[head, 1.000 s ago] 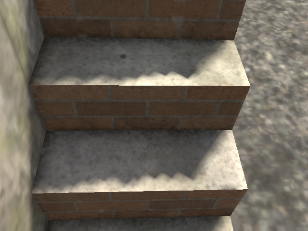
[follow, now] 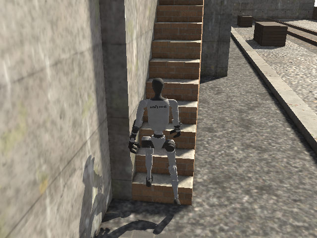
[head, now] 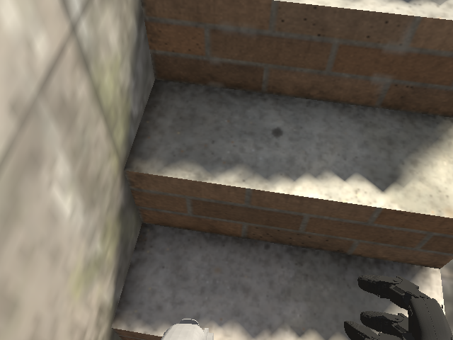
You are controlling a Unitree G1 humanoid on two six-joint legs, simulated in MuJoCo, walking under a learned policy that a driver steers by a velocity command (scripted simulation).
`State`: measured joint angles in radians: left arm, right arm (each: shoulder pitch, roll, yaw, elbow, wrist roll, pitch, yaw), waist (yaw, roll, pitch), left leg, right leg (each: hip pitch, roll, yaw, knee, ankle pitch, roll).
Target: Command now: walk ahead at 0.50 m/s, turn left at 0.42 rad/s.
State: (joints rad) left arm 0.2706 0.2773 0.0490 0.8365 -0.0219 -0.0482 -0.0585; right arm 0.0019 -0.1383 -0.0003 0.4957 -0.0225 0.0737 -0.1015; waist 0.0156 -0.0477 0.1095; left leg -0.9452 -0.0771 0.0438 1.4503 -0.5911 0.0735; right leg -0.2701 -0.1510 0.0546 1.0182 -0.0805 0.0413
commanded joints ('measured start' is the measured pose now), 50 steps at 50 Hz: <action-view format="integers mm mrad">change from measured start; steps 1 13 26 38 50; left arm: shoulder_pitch -173 -117 -146 -4 317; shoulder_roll -63 -48 -7 -66 130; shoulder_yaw -15 -74 -106 -44 -19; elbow -245 -297 -324 -67 162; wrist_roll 49 15 13 18 72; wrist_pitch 5 60 158 -15 -9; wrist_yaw -22 66 -54 -2 -43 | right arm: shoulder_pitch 205 468 254 126 -465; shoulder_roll -263 -50 -377 -121 -12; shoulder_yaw -105 20 -43 13 99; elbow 65 457 522 125 -216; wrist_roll -23 -92 -66 -4 17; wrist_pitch -9 -150 -198 -156 -34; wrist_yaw -33 233 263 136 194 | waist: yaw -43 -8 124 -5 -49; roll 95 87 229 201 -133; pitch -432 -139 -356 -86 -254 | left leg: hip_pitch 722 771 790 -312 65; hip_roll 229 271 478 -15 -33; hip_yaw -848 -429 -44 -368 131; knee -993 -1013 -1138 635 41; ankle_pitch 164 334 2178 497 -123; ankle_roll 130 219 201 67 -2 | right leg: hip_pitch -534 -1317 -698 -285 -358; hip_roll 200 279 182 81 27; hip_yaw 123 190 -189 571 269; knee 951 1419 576 -491 -866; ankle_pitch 31 -104 -230 -209 873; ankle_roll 3 -200 -182 -336 -371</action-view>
